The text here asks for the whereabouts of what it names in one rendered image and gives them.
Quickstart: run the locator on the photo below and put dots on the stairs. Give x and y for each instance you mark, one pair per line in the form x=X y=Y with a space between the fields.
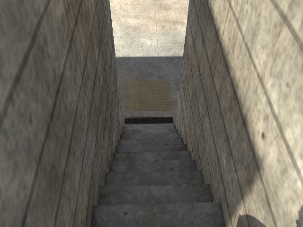
x=153 y=182

